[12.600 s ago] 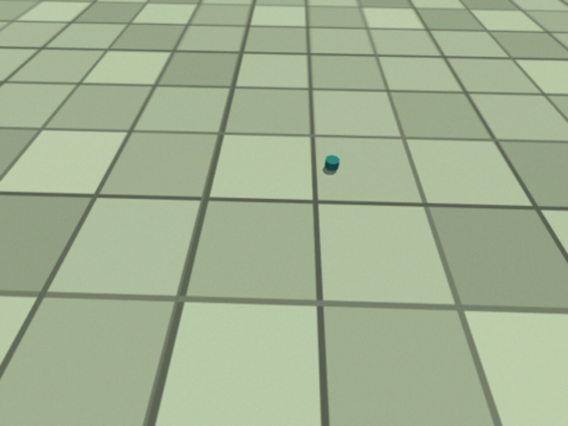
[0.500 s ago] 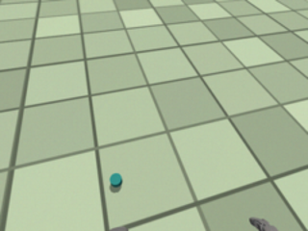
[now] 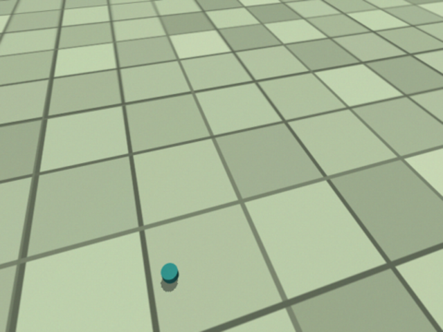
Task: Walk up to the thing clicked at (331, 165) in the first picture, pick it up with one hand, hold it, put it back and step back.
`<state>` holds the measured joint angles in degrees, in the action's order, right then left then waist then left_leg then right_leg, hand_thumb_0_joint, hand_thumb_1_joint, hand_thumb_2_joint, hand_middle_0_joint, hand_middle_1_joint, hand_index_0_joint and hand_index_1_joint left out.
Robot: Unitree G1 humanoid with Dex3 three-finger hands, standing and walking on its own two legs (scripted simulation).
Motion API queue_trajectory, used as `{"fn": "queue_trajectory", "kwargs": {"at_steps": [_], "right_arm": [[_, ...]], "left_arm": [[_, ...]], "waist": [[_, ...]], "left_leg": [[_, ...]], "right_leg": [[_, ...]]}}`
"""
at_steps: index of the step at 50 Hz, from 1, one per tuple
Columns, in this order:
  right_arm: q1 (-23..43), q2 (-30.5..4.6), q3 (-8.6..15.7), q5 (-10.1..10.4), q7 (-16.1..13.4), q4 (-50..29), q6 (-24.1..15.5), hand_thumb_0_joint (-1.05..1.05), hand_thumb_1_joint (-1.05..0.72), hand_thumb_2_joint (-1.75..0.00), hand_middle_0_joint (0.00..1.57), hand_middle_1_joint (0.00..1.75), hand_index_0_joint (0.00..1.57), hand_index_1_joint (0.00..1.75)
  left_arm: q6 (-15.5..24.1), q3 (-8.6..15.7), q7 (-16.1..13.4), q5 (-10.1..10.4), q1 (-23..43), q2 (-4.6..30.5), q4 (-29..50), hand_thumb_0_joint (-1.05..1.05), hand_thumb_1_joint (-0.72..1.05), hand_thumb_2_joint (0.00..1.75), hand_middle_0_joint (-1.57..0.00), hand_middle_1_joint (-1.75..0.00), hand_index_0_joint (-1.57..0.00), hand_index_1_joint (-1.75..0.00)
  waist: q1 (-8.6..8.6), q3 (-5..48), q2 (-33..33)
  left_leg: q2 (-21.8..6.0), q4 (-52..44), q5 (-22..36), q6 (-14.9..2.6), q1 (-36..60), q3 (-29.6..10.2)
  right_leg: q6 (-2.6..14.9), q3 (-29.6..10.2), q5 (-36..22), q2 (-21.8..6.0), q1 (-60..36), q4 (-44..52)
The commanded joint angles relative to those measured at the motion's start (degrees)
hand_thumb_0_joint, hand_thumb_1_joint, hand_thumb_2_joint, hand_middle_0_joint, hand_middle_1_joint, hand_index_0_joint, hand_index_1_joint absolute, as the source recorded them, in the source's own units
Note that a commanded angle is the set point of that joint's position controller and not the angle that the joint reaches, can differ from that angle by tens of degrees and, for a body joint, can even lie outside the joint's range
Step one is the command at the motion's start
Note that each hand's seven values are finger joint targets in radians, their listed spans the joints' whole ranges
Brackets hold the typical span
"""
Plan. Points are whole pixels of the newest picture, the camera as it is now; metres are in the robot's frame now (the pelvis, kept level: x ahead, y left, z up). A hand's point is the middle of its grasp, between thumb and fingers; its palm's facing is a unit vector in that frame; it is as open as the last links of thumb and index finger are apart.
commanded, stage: walk up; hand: left
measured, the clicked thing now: (169, 273) +0.49 +0.22 -0.76
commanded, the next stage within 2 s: none
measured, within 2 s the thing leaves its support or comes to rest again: neither
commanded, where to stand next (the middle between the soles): +0.09 -0.03 m, yaw -1 degrees
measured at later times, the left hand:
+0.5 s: hand out of the picture +0.08 +0.25 -0.16, palm faces -0.03 -0.94 -0.34, open 7.4 cm
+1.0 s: hand (102, 317) +0.20 +0.26 -0.18, palm faces +0.01 -0.92 -0.38, open 7.4 cm
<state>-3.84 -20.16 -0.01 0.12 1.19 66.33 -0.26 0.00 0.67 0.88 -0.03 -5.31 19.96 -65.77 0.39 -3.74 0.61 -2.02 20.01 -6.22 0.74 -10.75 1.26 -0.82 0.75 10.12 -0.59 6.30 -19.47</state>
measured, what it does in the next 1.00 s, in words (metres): walks ahead: left foot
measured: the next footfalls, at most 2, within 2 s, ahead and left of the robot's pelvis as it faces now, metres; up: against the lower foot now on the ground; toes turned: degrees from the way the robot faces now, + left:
left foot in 0.86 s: +0.25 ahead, +0.11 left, +0.00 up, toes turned +0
right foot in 1.18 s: +0.11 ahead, -0.13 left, +0.00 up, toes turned -1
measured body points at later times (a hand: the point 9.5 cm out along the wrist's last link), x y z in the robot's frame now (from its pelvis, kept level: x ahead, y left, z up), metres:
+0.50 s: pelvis +0.02 -0.01 +0.00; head +0.03 -0.01 +0.45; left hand +0.08 +0.30 -0.13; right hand +0.08 -0.31 -0.13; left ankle +0.05 +0.12 -0.74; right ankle +0.01 -0.13 -0.74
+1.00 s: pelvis +0.11 -0.01 -0.03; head +0.19 +0.00 +0.42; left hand +0.20 +0.31 -0.15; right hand +0.24 -0.31 -0.15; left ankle +0.21 +0.11 -0.75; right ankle +0.03 -0.13 -0.67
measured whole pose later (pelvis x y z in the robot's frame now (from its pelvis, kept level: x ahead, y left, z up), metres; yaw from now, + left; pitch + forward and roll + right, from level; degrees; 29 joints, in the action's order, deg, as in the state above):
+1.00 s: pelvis +0.11 -0.01 -0.03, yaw +0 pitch -2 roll +1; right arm -3.2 -20.1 2.9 0.3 -0.2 50.5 2.4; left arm -2.9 1.8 -2.4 2.2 -7.1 21.6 -51.4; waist 0.6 -13.5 -1.2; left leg 1.2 32.9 -8.0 -1.6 -22.4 0.8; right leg 0.5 -4.9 34.4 3.1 20.3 -68.4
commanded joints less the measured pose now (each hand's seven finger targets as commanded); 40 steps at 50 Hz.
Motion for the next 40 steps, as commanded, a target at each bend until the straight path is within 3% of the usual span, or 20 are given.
{"fn": "queue_trajectory", "kwargs": {"at_steps": [1,11,17,18,19,20,22,23,24,25,27,28,29,30,31,32,33,35,37,40], "right_arm": [[3.82,-12.15,2.20,-0.23,-0.90,-3.57,-1.59,0.00,-0.90,-0.90,0.20,0.30,0.20,0.30],[2.21,-11.95,2.27,-0.33,-0.90,-3.35,-1.50,0.00,-0.90,-0.90,0.20,0.30,0.20,0.30],[1.85,-11.85,2.31,-0.26,-1.05,-3.31,-1.57,0.00,-0.90,-0.90,0.20,0.30,0.20,0.30],[-4.01,-15.61,4.39,-1.20,-0.31,-4.69,-1.72,0.00,-0.90,-0.90,0.20,0.30,0.20,0.30],[-4.54,-16.28,4.93,-1.96,-0.02,-4.68,-1.48,0.00,-0.90,-0.90,0.20,0.30,0.20,0.30],[-4.54,-16.04,5.20,-2.27,0.10,-5.36,-1.26,0.00,-0.90,-0.90,0.20,0.30,0.20,0.30],[-5.74,-14.80,5.80,-2.35,-0.03,-6.47,-1.57,0.00,-0.90,-0.90,0.20,0.30,0.20,0.30],[-5.92,-15.76,6.23,-2.18,-0.19,-7.47,-1.85,0.00,-0.90,-0.90,0.20,0.30,0.20,0.30],[-5.39,-16.86,6.75,-2.00,-0.27,-8.59,-2.00,0.00,-0.90,-0.90,0.20,0.30,0.20,0.30],[-4.89,-16.80,6.73,-1.71,-0.07,-9.80,-1.92,0.00,-0.90,-0.90,0.20,0.30,0.20,0.30],[-2.46,-16.75,6.83,-1.92,0.45,-11.87,-1.03,0.00,-0.90,-0.90,0.20,0.30,0.20,0.30],[0.44,-14.65,6.26,-1.78,0.64,-13.16,-0.47,0.00,-0.90,-0.90,0.20,0.30,0.20,0.30],[2.41,-11.03,5.32,-1.43,0.71,-14.65,-0.20,0.00,-0.90,-0.90,0.20,0.30,0.20,0.30],[3.63,-11.31,5.19,-2.04,0.37,-15.74,-0.42,0.00,-0.90,-0.90,0.20,0.30,0.20,0.30],[0.66,-13.07,5.56,-1.99,0.10,-14.97,-0.82,0.00,-0.90,-0.90,0.20,0.30,0.20,0.30],[-2.94,-13.49,5.81,-1.66,0.25,-14.04,-1.25,0.00,-0.90,-0.90,0.20,0.30,0.20,0.30],[-4.24,-13.29,6.03,-1.78,0.39,-13.91,-1.32,0.00,-0.90,-0.90,0.20,0.30,0.20,0.30],[-5.60,-11.77,5.58,-1.83,0.52,-13.93,-0.60,0.00,-0.90,-0.90,0.20,0.30,0.20,0.30],[-6.04,-9.61,4.64,-1.16,0.23,-13.28,0.10,0.00,-0.90,-0.90,0.20,0.30,0.20,0.30],[-5.02,-10.26,4.74,-0.71,-0.37,-13.46,0.93,0.00,-0.90,-0.90,0.20,0.30,0.20,0.30]], "left_arm": [[1.29,2.27,-0.62,-0.27,2.02,12.36,3.00,0.00,0.90,0.90,-0.20,-0.30,-0.20,-0.30],[1.26,2.53,-0.60,-0.36,1.90,12.01,2.82,0.00,0.90,0.90,-0.20,-0.30,-0.20,-0.30],[1.30,2.57,-0.71,-0.30,1.78,11.93,3.18,0.00,0.90,0.90,-0.20,-0.30,-0.20,-0.30],[1.74,3.79,0.10,-1.51,-1.27,14.42,4.67,0.00,0.90,0.90,-0.20,-0.30,-0.20,-0.30],[1.61,3.93,0.44,-2.19,-1.91,14.31,4.77,0.00,0.90,0.90,-0.20,-0.30,-0.20,-0.30],[1.47,4.05,0.62,-2.43,-1.56,13.75,5.52,0.00,0.90,0.90,-0.20,-0.30,-0.20,-0.30],[1.74,3.66,0.50,-2.29,-1.37,11.05,6.97,0.00,0.90,0.90,-0.20,-0.30,-0.20,-0.30],[2.09,3.60,0.24,-2.19,-2.10,10.51,7.34,0.00,0.90,0.90,-0.20,-0.30,-0.20,-0.30],[2.43,3.79,0.07,-2.17,-3.24,11.23,7.54,0.00,0.90,0.90,-0.20,-0.30,-0.20,-0.30],[2.63,3.89,0.14,-2.00,-4.58,11.42,7.58,0.00,0.90,0.90,-0.20,-0.30,-0.20,-0.30],[2.51,4.76,0.50,-2.42,-8.28,11.80,7.86,0.00,0.90,0.90,-0.20,-0.30,-0.20,-0.30],[2.72,5.19,0.29,-2.74,-11.19,12.86,7.37,0.00,0.90,0.90,-0.20,-0.30,-0.20,-0.30],[3.48,6.05,0.00,-3.25,-14.31,16.51,7.08,0.00,0.90,0.90,-0.20,-0.30,-0.20,-0.30],[3.82,6.92,-0.27,-2.95,-14.40,19.83,8.05,0.00,0.90,0.90,-0.20,-0.30,-0.20,-0.30],[4.14,7.10,-0.66,-2.41,-12.57,20.19,9.63,0.00,0.90,0.90,-0.20,-0.30,-0.20,-0.30],[4.45,6.80,-0.99,-1.77,-11.75,18.80,10.54,0.00,0.90,0.90,-0.20,-0.30,-0.20,-0.30],[4.72,6.41,-1.35,-1.30,-12.24,17.34,10.63,0.00,0.90,0.90,-0.20,-0.30,-0.20,-0.30],[4.67,5.82,-1.87,-1.10,-10.49,15.94,12.30,0.00,0.90,0.90,-0.20,-0.30,-0.20,-0.30],[3.80,4.88,-2.68,-0.82,-5.73,13.94,14.27,0.00,0.90,0.90,-0.20,-0.30,-0.20,-0.30],[1.32,4.13,-3.72,0.77,-4.07,13.92,16.07,0.00,0.90,0.90,-0.20,-0.30,-0.20,-0.30]], "waist": [[-0.07,4.73,0.18],[-0.57,3.81,0.01],[-0.69,6.17,0.01],[-1.25,11.31,0.15],[-1.27,6.81,1.47],[-1.46,1.95,2.11],[-1.77,-2.19,3.54],[-1.50,-0.69,4.36],[-1.41,2.45,4.06],[-0.95,5.04,4.73],[1.02,2.61,7.21],[3.34,-1.32,3.01],[4.62,-5.03,-8.03],[5.35,-9.68,-10.08],[3.83,-10.71,-5.54],[2.12,-8.54,-3.76],[1.08,-5.64,-4.08],[-0.02,-1.66,-7.16],[-0.85,-1.05,-8.29],[-0.36,-1.15,-9.52]], "left_leg": [[-6.14,-5.45,-6.00,-1.67,2.05,-6.92],[-5.89,-5.31,-7.60,-1.57,1.40,-7.32],[-6.08,-3.83,-1.35,-1.46,3.72,-6.30],[-2.74,-1.61,-26.34,-3.85,5.35,-4.73],[-3.17,-2.19,-35.60,-4.35,2.45,-6.67],[-3.96,-3.39,-38.38,-4.94,0.25,-8.99],[-8.58,-5.08,-28.64,-6.76,3.45,-14.35],[-10.96,-5.36,-22.54,-8.46,5.86,-16.76],[-12.56,-4.78,-16.72,-10.21,7.54,-17.72],[-12.52,-4.84,-19.67,-10.75,5.63,-17.79],[-10.27,-5.02,-33.74,-8.89,-5.43,-14.46],[-6.13,1.77,-33.69,-6.57,-12.82,-9.40],[1.65,18.92,-25.93,-3.24,-23.44,-1.79],[3.50,27.21,-22.76,-2.21,-32.23,-2.62],[1.27,29.67,-20.72,-2.38,-32.90,-7.53],[0.18,31.46,-19.20,-2.17,-31.53,-8.39],[0.05,31.22,-17.42,-2.00,-30.30,-8.56],[0.38,29.40,-15.82,-1.06,-23.06,-6.58],[0.44,21.60,-10.63,-1.29,-12.82,-3.41],[2.81,15.04,-3.60,-2.14,-8.00,0.69]], "right_leg": [[2.07,-5.65,1.04,-6.62,1.91,5.14],[2.01,-6.05,2.65,-6.32,3.52,5.70],[1.95,-5.87,-1.60,-6.60,2.83,4.91],[3.83,-4.40,22.27,-3.25,1.14,2.97],[4.26,-5.54,30.10,-3.29,6.68,1.73],[4.17,-5.78,32.29,-2.94,11.68,-0.40],[3.78,-2.73,17.68,-1.57,16.05,-5.69],[3.40,-0.54,10.93,-0.45,15.46,-8.85],[3.10,-0.21,9.77,-0.36,14.31,-9.50],[3.08,-0.89,12.16,-0.23,11.01,-10.22],[3.82,-0.94,16.92,-0.48,2.77,-7.00],[5.38,-6.23,22.20,-2.30,-1.32,0.58],[8.35,-24.07,31.24,-10.49,-5.69,10.00],[12.05,-32.27,28.23,-18.58,-6.91,13.78],[14.23,-30.91,17.53,-20.44,-6.97,11.73],[14.63,-25.93,4.36,-18.94,-9.64,9.07],[12.41,-20.03,-10.23,-16.42,-12.77,6.63],[10.46,-10.58,-34.05,-13.84,-11.31,1.74],[8.24,-4.07,-43.03,-10.98,-3.69,-2.28],[6.57,-3.22,-44.26,-9.87,0.73,-10.63]]}}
